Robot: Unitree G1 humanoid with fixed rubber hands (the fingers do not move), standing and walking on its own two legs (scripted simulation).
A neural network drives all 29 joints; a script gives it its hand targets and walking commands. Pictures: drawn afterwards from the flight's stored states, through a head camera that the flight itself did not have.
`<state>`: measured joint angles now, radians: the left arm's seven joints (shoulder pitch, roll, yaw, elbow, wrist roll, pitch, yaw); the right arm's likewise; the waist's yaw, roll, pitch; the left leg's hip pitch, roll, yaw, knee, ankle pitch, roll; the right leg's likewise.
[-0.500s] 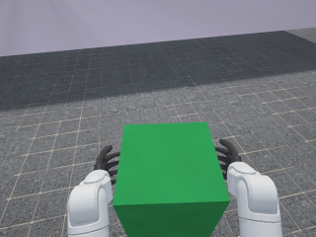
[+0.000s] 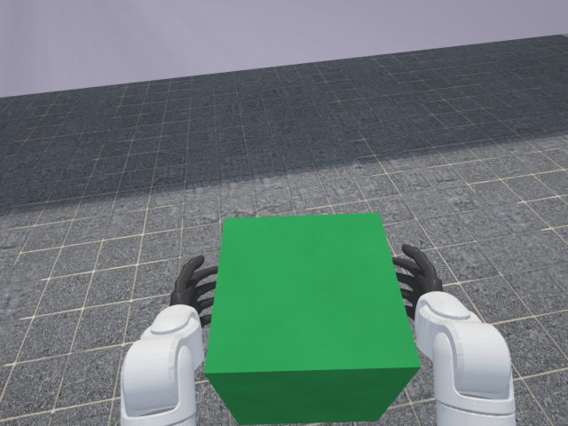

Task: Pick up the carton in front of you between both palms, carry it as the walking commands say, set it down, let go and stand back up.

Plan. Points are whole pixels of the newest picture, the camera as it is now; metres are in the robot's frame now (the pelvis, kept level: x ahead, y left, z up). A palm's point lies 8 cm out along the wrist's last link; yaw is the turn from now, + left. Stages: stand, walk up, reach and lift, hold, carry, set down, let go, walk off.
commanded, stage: carry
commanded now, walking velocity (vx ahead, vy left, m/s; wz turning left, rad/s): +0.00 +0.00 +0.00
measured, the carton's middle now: (305, 325) +0.28 +0.00 +0.02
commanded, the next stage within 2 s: hold in 1.54 s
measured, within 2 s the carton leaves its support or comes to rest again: neither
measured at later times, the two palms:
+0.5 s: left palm (208, 220) +0.43 +0.14 +0.10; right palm (394, 215) +0.42 -0.15 +0.09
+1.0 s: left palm (217, 239) +0.43 +0.14 +0.05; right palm (393, 231) +0.43 -0.16 +0.05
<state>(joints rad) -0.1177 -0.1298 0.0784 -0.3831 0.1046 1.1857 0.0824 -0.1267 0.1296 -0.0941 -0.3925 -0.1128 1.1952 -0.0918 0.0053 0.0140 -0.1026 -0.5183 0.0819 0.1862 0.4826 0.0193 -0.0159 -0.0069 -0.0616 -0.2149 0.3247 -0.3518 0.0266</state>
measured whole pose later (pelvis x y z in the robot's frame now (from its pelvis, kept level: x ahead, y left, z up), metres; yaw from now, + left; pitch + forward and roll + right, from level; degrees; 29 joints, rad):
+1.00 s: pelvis +0.16 -0.01 +0.00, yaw -1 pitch +2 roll +0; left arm -0.14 -0.13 0.12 -0.01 0.20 0.94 0.03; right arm -0.15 0.13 -0.13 0.00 -0.20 0.93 -0.04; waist 0.00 0.00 -0.14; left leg -0.28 0.08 0.21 0.53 -0.28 0.01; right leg -0.21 -0.06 -0.15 0.52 -0.34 0.01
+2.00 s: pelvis +0.09 -0.01 +0.00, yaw -2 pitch -10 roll +0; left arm -0.43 -0.17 0.39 0.39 0.35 0.68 -0.04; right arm -0.46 0.20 -0.41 0.45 -0.36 0.63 0.02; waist 0.03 -0.02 0.11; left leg -0.14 -0.01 0.00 0.47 -0.18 0.01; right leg -0.09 0.01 0.02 0.50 -0.24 -0.02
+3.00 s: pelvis +0.07 +0.00 -0.21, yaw -6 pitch +45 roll -2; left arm -0.94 0.00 0.43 0.63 0.26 0.28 -0.01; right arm -0.91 0.10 -0.51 0.59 -0.21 0.25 -0.07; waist 0.01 -0.03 -0.15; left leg -1.84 -0.03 -0.03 1.50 -0.44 0.01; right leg -1.78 0.07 0.02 1.51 -0.52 0.02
